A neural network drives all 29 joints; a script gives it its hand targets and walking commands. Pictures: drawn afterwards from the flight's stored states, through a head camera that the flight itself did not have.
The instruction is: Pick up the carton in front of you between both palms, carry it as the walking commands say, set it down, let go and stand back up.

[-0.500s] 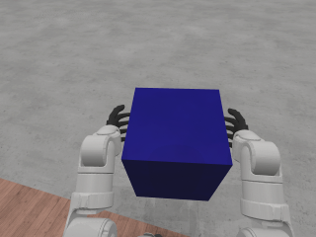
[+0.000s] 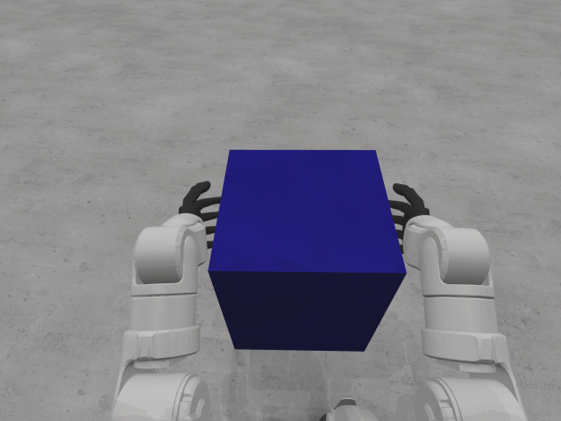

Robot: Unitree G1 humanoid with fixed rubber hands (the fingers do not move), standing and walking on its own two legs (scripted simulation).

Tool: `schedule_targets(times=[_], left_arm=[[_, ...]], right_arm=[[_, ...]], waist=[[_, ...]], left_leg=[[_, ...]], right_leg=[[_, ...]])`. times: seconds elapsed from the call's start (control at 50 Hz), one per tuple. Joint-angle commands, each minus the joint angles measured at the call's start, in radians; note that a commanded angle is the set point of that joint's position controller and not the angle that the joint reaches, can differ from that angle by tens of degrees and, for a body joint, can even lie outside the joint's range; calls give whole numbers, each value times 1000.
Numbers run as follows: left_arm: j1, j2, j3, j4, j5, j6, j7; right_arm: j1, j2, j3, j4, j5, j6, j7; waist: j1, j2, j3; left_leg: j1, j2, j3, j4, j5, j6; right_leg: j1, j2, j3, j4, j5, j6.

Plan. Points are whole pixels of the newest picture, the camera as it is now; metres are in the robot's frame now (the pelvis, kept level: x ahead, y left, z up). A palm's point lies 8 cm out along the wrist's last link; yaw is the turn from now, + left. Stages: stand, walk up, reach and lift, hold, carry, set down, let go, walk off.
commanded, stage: carry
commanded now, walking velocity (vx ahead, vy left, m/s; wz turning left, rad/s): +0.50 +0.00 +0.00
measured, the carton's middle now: (300, 256) +0.37 -0.02 +0.04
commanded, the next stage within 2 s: none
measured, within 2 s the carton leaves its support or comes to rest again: neither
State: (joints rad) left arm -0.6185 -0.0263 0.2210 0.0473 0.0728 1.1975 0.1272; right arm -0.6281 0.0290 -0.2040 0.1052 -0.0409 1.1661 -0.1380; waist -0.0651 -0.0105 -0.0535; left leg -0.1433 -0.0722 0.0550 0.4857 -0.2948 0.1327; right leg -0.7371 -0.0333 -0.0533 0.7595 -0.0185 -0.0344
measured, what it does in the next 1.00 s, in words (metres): walks ahead: right foot, then left foot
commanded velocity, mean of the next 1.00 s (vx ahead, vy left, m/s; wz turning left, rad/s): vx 0.35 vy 0.00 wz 0.00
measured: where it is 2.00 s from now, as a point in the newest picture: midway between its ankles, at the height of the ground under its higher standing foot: (278, 313)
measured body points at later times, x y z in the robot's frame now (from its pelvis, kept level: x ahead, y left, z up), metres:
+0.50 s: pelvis +0.29 -0.02 -0.01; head +0.33 -0.04 +0.44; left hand +0.65 +0.14 +0.10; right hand +0.66 -0.16 +0.09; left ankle +0.41 +0.14 -0.69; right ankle +0.22 -0.08 -0.75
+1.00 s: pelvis +0.58 +0.01 +0.00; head +0.60 +0.02 +0.45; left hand +0.88 +0.16 +0.07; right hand +0.87 -0.14 +0.08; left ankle +0.51 +0.09 -0.75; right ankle +0.70 -0.11 -0.72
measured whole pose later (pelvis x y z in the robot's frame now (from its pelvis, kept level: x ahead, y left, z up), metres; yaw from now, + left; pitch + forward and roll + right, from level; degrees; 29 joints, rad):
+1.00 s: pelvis +0.58 +0.01 +0.00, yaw -1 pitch +4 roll -1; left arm -0.21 -0.14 0.13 -0.33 0.11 1.18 0.10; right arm -0.22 0.14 -0.15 -0.31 -0.10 1.18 -0.08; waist 0.01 -0.01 -0.04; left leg -0.11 0.03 0.14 0.31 -0.27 0.03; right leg -0.54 -0.04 -0.13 0.57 -0.10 0.03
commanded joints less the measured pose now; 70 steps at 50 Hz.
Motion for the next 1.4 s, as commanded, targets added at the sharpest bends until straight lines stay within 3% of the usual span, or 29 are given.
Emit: schedule_targets(times=[0.0, 0.06, 0.08, 0.1, 0.12, 0.14, 0.18, 0.22, 0.26, 0.38, 0.54, 0.58, 0.6, 0.62, 0.64, 0.66, 0.7, 0.72, 0.74, 0.88, 0.94, 1.02, 1.04, 1.06, 1.08, 1.12, 1.2, 1.3, 1.38], left_arm=[[-625, -1034, -660, -2, -354, -31, -204], [-590, -1019, -628, 56, -339, -36, -220], [-573, -1015, -612, 75, -332, -40, -230], [-576, -1004, -597, 105, -319, -45, -235], [-548, -1002, -580, 143, -325, -52, -237], [-557, -1036, -589, 116, -350, -61, -244], [-707, -1113, -655, -9, -421, -74, -253], [-788, -1157, -700, -97, -481, -79, -251], [-783, -1160, -721, -142, -508, -78, -250], [-683, -1080, -741, -180, -500, -66, -256], [-569, -975, -685, -85, -433, -16, -264], [-544, -981, -669, -60, -418, -5, -266], [-540, -989, -666, -54, -414, 1, -268], [-543, -996, -670, -53, -411, 5, -270], [-546, -1011, -674, -56, -415, 12, -275], [-551, -1046, -674, -61, -415, 20, -279], [-552, -1091, -692, -106, -421, 21, -283], [-542, -1121, -700, -133, -422, 17, -283], [-508, -1139, -705, -156, -416, 12, -281], [-160, -1113, -794, -353, -331, -24, -249], [-59, -1070, -834, -428, -323, -15, -254], [0, -1023, -842, -443, -360, 12, -289], [6, -1003, -833, -432, -359, 22, -297], [20, -982, -821, -408, -352, 28, -303], [48, -981, -805, -360, -344, 26, -308], [84, -1012, -788, -323, -343, 12, -313], [15, -1048, -798, -375, -354, -6, -319], [43, -994, -795, -370, -350, 9, -305], [62, -972, -793, -330, -336, 25, -306]], right_arm=[[-676, 1069, 658, -72, 436, -13, 281], [-674, 1082, 654, -24, 430, -25, 286], [-684, 1082, 650, -10, 426, -30, 288], [-691, 1110, 652, 10, 423, -28, 291], [-683, 1107, 637, 24, 421, -24, 287], [-708, 1113, 647, 0, 422, -32, 281], [-781, 1143, 648, -79, 426, -47, 262], [-778, 1150, 655, -137, 422, -51, 238], [-728, 1138, 667, -171, 409, -54, 217], [-647, 1064, 710, -225, 363, -53, 189], [-605, 1001, 706, -165, 358, 4, 208], [-589, 1005, 688, -141, 359, 19, 220], [-569, 1013, 678, -128, 357, 24, 227], [-552, 1017, 668, -124, 353, 28, 235], [-540, 1009, 655, -122, 351, 35, 241], [-527, 1015, 645, -103, 341, 33, 245], [-500, 1094, 665, -162, 356, 32, 260], [-515, 1122, 679, -214, 364, 31, 266], [-512, 1144, 692, -261, 373, 30, 269], [-202, 1096, 762, -468, 347, 20, 302], [-18, 1080, 769, -465, 315, 20, 315], [43, 1015, 769, -473, 297, 34, 313], [51, 996, 769, -465, 289, 39, 311], [39, 978, 775, -463, 292, 48, 309], [36, 971, 788, -456, 304, 59, 306], [2, 983, 816, -472, 319, 59, 311], [-56, 1052, 845, -493, 342, 32, 316], [1, 992, 821, -470, 330, 48, 306], [50, 971, 795, -407, 303, 58, 306]], waist=[[-38, 127, -322], [75, 139, -390], [108, 66, -447], [89, -162, -541], [132, -256, -612], [133, -187, -583], [110, -49, -480], [93, -18, -464], [85, -41, -474], [108, -76, -447], [134, -135, -330], [103, -165, -344], [54, -150, -391], [27, -92, -452], [34, 104, -537], [39, 300, -549], [42, 177, -465], [44, 89, -411], [48, 64, -385], [62, 185, -402], [59, 201, -374], [63, 139, -317], [60, 98, -325], [64, -33, -391], [74, -138, -443], [76, -171, -432], [66, -77, -379], [69, -5, -363], [69, 24, -338]], left_leg=[[298, 172, -114, 22, 870, -6], [141, 167, -27, 289, 887, -64], [-30, 144, -14, 479, 576, -82], [-330, 69, -30, 701, -154, -120], [-548, -29, -77, 938, -327, -132], [-615, 33, -114, 958, -250, -104], [-620, 91, -105, 882, -151, -91], [-557, 126, -98, 811, -103, -100], [-564, 143, -80, 758, -80, -115], [-673, 161, -14, 513, 47, -149], [-551, 62, 100, 76, 241, -122], [-336, 25, 152, -61, 274, -100], [-119, 24, 166, -136, 345, -89], [138, 118, 69, -113, 345, -70], [394, 387, -259, -3, 547, -24], [574, 510, -571, -87, 469, 144], [457, 445, -466, -163, 382, 97], [372, 427, -368, -178, 484, 63], [307, 408, -289, -197, 540, 36], [284, 301, 18, -149, 975, -27], [264, 277, 70, -134, 967, -49], [137, 237, 111, 23, 696, -103], [28, 227, 90, 67, 519, -142], [-105, 194, 72, 158, 163, -174], [-219, 156, 20, 172, -133, -184], [-209, 152, -6, 128, -270, -180], [-29, 193, -17, -114, 5, -167], [-25, 223, -8, -23, 283, -160], [-27, 225, -11, 0, 381, -153]], right_leg=[[86, 84, -104, -244, 152, -29], [532, 90, -115, -378, 232, -60], [754, -22, 2, -326, 306, -69], [1060, -321, 328, -121, 675, -173], [1170, -389, 612, -232, 370, -317], [1100, -343, 618, -307, 45, -296], [891, -270, 479, -377, -73, -226], [759, -236, 399, -412, -140, -203], [749, -225, 345, -420, -104, -206], [905, -198, 213, -394, 312, -174], [1007, -138, 65, -349, 584, -109], [947, -131, 15, -257, 713, -72], [856, -123, -32, -140, 684, -39], [675, -112, -40, 8, 433, -6], [430, -66, -38, 208, -42, 31], [102, 87, 8, 437, -507, 48], [12, 0, 69, 484, -443, 18], [31, -35, 63, 423, -386, 25], [65, -56, 56, 344, -347, 36], [204, 14, -85, -45, -185, 77], [270, 33, -122, -169, -61, 62], [537, 14, -150, -471, 243, 58], [687, -75, -79, -453, 427, 46], [875, -259, 80, -303, 910, -23], [1006, -340, 158, -255, 1037, -125], [910, -324, 192, -356, 741, -142], [698, -191, 30, -393, 159, -19], [686, -165, 0, -251, 420, -31], [631, -156, -15, -210, 418, -33]])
